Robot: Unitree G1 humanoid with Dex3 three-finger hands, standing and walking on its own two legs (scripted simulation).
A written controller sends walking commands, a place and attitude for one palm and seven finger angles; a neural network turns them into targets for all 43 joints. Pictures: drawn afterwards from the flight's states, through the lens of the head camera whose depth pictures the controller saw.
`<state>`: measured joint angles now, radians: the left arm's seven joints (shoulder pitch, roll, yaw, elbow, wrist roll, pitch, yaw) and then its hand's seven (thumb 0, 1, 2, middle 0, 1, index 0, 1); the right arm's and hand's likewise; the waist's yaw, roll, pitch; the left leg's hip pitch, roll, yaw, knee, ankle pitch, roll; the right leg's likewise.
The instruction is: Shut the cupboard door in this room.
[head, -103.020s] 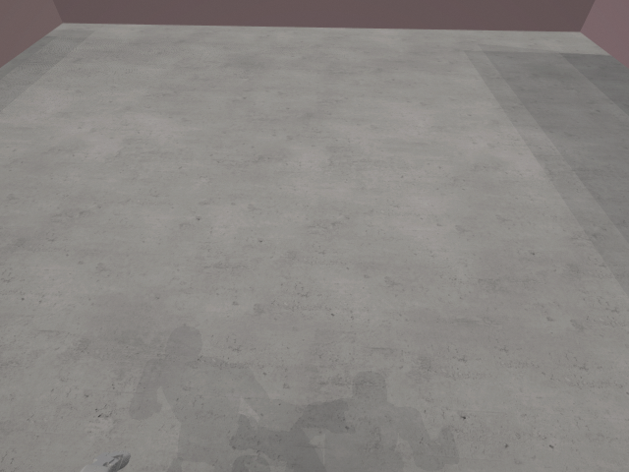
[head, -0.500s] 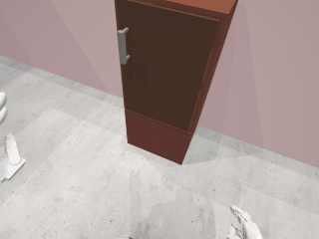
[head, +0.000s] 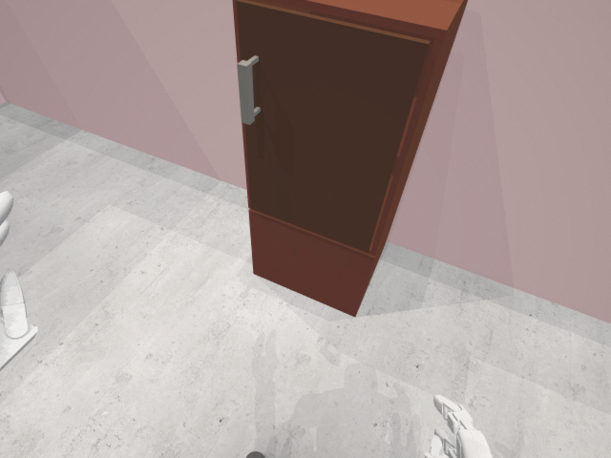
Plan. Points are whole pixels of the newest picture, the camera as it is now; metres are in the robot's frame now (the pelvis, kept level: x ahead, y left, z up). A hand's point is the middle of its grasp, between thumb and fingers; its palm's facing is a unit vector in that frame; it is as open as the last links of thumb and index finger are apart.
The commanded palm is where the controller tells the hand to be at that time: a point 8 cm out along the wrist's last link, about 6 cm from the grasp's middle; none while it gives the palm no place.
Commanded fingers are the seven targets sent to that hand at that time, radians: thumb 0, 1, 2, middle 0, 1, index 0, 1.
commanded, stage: stop stepping back and stand still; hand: left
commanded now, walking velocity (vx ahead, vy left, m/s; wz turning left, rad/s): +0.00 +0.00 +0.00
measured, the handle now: (251, 90) +0.85 +0.15 +0.06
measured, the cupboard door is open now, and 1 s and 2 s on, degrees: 0 0 0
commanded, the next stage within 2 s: let the arm hang, fingers relaxed in 0.68 s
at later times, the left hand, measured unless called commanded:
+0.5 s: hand (65, 266) +0.25 +0.25 +0.18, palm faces +0.37 -0.78 -0.50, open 7.4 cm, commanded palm +0.18 +0.29 +0.19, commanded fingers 0.00 0.90 0.90 -0.20 -0.30 -0.20 -0.30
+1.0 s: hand out of the picture +0.15 +0.20 -0.13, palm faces -0.02 -0.96 -0.28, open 7.4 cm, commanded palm none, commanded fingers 0.00 0.90 0.90 -0.20 -0.30 -0.20 -0.30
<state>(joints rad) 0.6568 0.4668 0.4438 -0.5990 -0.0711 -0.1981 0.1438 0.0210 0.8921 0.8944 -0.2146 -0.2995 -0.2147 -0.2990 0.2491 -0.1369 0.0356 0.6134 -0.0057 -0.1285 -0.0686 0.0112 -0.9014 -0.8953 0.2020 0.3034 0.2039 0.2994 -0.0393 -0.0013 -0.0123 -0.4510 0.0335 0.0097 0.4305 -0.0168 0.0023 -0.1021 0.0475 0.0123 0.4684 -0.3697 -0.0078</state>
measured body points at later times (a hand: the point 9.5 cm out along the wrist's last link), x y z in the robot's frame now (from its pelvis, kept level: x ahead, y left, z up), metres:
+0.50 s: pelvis +0.03 -0.01 +0.00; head +0.06 +0.01 +0.45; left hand +0.23 +0.29 +0.21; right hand +0.19 -0.25 -0.07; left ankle +0.15 +0.11 -0.73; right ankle -0.08 -0.12 -0.73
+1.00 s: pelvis +0.03 +0.00 -0.02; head +0.00 -0.01 +0.43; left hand +0.15 +0.25 -0.11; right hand +0.15 -0.27 -0.13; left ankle +0.15 +0.11 -0.73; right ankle -0.08 -0.12 -0.73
